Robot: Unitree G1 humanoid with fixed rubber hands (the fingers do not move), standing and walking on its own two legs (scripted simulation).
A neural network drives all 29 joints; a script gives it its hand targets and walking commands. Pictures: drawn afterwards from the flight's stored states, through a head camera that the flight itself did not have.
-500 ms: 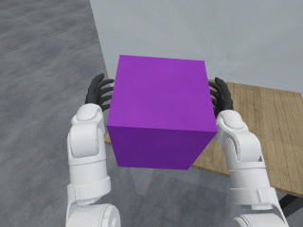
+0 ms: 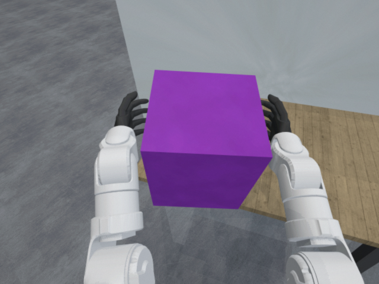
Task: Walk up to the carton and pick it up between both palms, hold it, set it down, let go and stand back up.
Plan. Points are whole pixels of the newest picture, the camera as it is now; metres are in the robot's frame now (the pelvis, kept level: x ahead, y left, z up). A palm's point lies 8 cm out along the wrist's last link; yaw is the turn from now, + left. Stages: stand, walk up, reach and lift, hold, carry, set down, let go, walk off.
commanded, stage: hold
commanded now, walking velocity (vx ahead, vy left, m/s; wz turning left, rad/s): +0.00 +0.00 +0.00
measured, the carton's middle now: (200, 145) +0.41 -0.02 +0.10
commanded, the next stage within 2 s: set down in 1.14 s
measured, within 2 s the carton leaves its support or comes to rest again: neither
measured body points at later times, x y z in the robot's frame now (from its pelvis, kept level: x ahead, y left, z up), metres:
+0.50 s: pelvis +0.01 +0.00 +0.00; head +0.01 -0.01 +0.45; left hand +0.39 +0.13 +0.19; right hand +0.37 -0.18 +0.16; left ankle +0.02 +0.11 -0.76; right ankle +0.00 -0.12 -0.76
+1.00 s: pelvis -0.01 +0.00 +0.00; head -0.01 +0.00 +0.45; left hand +0.40 +0.13 +0.18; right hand +0.38 -0.18 +0.16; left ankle +0.02 +0.11 -0.76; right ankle +0.00 -0.12 -0.76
